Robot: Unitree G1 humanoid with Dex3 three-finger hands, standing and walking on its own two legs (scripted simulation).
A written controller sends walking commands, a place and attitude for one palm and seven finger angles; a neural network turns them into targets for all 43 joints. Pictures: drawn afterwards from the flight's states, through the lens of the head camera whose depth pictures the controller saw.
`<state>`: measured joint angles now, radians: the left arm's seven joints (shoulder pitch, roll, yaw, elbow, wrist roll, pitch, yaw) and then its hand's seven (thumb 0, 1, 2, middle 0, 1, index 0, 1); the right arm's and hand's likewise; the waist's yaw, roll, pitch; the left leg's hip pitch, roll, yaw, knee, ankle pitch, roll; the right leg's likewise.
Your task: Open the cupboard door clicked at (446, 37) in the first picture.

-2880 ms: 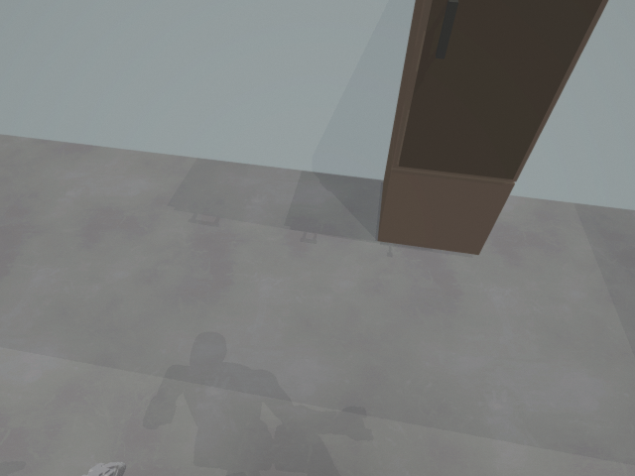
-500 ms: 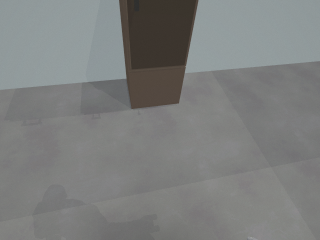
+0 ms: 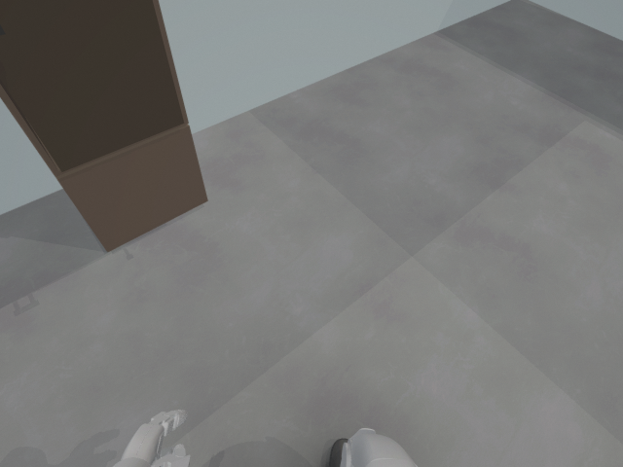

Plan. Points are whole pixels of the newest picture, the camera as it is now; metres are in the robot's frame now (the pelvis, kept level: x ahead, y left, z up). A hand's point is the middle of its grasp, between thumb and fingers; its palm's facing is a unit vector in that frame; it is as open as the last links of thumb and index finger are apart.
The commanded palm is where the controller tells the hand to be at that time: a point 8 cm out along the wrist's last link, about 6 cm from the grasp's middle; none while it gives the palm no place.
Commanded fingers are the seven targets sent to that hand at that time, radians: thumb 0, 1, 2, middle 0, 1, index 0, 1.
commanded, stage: walk to a spot facing it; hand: left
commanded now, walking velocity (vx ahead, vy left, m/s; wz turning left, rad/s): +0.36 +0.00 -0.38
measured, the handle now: out of the picture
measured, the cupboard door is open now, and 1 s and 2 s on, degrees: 0 0 0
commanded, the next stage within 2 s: turn to face it in 0.76 s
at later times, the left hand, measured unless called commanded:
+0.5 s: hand (157, 412) +0.22 +0.23 -0.18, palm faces -0.08 -0.98 -0.17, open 7.3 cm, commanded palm none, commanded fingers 0.00 0.90 0.90 -0.20 -0.30 -0.20 -0.30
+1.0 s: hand (249, 250) +0.52 +0.11 -0.17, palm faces -0.41 -0.89 -0.20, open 7.3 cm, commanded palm none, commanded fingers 0.00 0.90 0.90 -0.20 -0.30 -0.20 -0.30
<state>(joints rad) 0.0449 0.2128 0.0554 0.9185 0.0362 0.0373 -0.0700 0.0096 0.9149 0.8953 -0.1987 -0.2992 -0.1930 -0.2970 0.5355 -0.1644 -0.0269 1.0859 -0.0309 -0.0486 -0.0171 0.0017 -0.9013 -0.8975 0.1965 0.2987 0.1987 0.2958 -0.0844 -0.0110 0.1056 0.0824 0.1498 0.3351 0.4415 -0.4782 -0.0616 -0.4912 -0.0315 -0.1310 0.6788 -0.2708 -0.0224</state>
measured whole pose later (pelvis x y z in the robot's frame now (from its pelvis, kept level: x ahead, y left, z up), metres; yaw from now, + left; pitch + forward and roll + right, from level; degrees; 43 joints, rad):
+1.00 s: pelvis +0.34 -0.02 -0.01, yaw -22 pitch +0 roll +0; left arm 0.10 0.18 0.06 0.98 0.04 -0.02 0.00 0.01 0.92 0.89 -0.20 -0.30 -0.19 -0.30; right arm 0.43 -0.12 -0.05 1.11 -0.01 -0.02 -0.02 0.00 -0.90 -0.90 0.20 0.30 0.20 0.30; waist -0.06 0.01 0.09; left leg -0.13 0.17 0.34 0.77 -0.52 -0.03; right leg -0.40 -0.04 -0.16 0.63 -0.20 -0.05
